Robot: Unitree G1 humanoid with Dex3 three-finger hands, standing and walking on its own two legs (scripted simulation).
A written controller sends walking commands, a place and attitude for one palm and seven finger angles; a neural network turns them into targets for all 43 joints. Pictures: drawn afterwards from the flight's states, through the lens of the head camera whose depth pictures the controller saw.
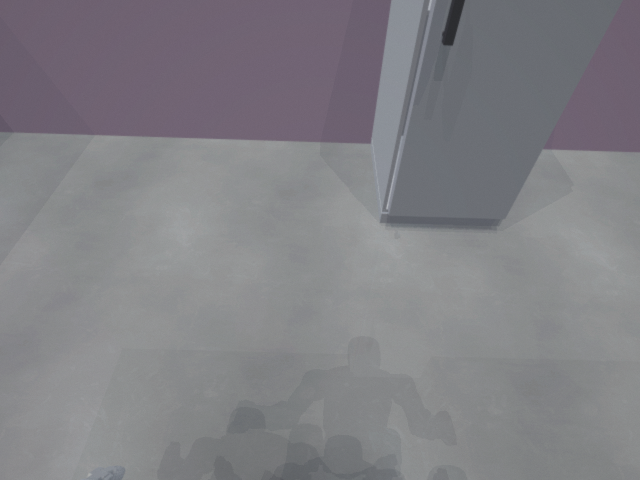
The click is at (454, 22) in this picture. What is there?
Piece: fridge door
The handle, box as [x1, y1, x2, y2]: [442, 0, 464, 45]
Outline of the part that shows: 464,0 452,0 445,30 442,33 443,44 452,45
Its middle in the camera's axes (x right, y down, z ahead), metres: +0.36 -0.64 +1.00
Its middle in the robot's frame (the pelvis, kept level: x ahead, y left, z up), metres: +1.22 -0.29 +0.18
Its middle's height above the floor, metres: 0.95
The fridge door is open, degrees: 0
